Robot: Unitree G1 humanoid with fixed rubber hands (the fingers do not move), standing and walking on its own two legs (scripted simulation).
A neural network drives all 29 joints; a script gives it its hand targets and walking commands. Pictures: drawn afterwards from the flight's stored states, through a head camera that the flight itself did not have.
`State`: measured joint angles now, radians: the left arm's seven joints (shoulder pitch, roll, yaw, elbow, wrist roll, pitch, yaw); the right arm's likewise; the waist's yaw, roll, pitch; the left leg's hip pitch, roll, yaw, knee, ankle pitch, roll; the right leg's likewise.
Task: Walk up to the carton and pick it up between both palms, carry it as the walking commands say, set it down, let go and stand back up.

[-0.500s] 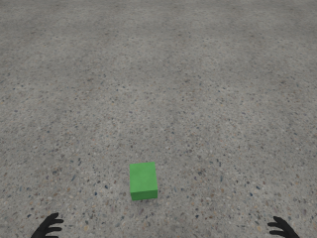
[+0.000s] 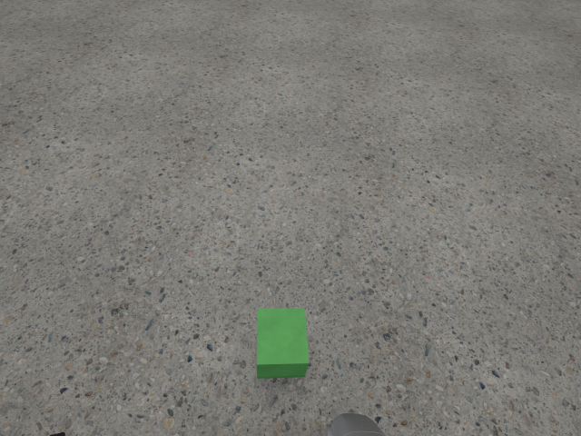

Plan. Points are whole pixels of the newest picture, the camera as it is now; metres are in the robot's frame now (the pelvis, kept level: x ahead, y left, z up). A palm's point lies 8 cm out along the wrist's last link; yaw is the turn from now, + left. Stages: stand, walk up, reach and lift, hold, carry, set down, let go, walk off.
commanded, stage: walk up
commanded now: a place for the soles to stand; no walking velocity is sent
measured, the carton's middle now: (281, 343) +0.49 +0.00 -0.70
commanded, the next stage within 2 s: reach and lift in 1.40 s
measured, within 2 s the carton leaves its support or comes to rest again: neither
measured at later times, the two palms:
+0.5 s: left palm (93, 372) +0.22 +0.30 -0.09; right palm (514, 396) +0.19 -0.34 -0.09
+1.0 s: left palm (81, 407) +0.17 +0.30 -0.09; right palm (508, 394) +0.19 -0.33 -0.09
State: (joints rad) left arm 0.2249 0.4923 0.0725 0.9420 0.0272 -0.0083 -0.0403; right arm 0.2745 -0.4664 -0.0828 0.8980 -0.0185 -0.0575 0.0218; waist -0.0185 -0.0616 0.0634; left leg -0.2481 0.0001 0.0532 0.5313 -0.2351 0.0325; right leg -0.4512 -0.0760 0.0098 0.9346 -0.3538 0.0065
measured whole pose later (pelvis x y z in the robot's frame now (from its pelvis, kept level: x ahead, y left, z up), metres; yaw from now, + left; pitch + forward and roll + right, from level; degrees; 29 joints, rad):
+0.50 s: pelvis +0.08 -0.01 +0.00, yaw +1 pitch -2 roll +0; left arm 0.03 0.40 0.02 0.95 0.00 0.01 -0.02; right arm 0.12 -0.42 -0.02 0.96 0.00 -0.05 -0.03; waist -0.01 -0.01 0.06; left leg -0.14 0.02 0.01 0.51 -0.34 -0.01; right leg -0.24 -0.03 -0.05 0.51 -0.25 0.01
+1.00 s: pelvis +0.08 -0.02 +0.01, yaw +3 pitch -2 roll +0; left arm 0.04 0.39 0.01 1.06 0.01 -0.01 -0.01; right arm 0.09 -0.40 -0.01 1.05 -0.01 -0.01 -0.01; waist 0.00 0.01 0.06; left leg -0.07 0.02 -0.03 0.36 -0.25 -0.02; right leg -0.14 -0.04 -0.09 0.36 -0.18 0.01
